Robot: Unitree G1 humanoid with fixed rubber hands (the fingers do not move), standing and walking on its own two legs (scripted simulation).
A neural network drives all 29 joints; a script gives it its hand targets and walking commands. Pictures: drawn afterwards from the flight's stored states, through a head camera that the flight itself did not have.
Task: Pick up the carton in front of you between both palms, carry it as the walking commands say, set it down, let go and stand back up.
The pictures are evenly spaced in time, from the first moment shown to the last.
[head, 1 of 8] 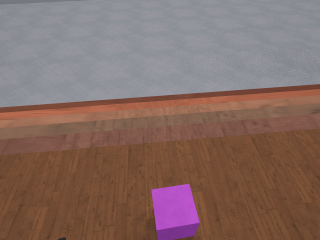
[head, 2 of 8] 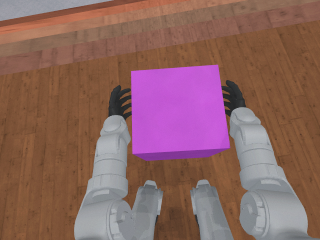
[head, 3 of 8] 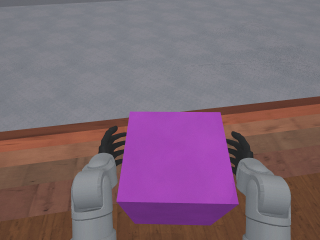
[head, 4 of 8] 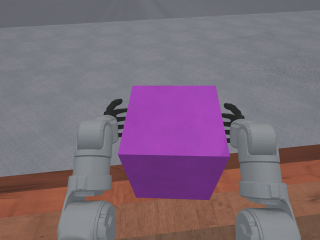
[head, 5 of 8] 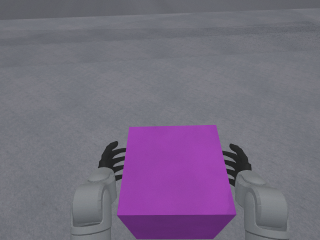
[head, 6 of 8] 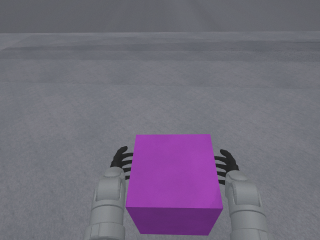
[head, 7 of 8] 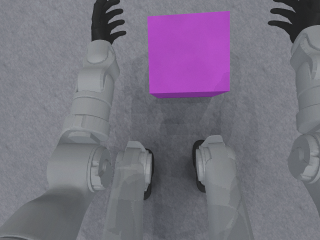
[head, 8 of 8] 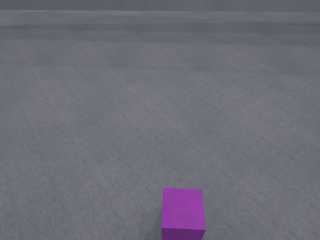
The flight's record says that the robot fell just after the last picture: no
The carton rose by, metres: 0.70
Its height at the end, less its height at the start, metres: -0.88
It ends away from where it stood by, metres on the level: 4.34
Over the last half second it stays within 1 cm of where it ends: yes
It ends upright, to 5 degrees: yes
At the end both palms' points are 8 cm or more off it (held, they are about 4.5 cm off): yes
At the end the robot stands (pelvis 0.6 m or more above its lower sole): yes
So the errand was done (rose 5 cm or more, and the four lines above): yes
